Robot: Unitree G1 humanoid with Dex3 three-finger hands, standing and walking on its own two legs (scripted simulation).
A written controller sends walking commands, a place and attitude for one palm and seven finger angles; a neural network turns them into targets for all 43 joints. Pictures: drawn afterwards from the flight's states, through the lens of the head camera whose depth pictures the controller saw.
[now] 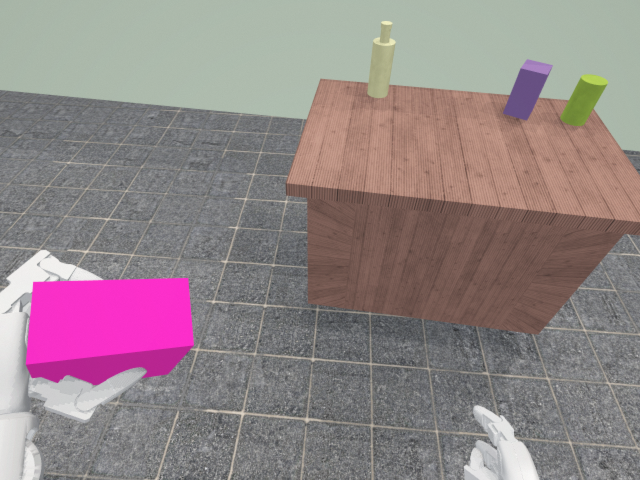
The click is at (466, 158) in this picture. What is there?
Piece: table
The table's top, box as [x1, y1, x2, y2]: [285, 79, 639, 234]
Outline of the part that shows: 285,183 286,195 639,234 638,173 593,109 585,123 581,126 569,125 560,119 559,117 568,100 538,98 526,121 502,113 509,95 389,85 388,94 385,97 374,98 366,93 367,83 320,79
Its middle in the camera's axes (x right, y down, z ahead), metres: +0.39 -0.27 +1.10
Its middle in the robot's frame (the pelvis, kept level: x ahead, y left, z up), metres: +1.02 -0.33 -0.13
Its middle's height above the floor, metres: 0.65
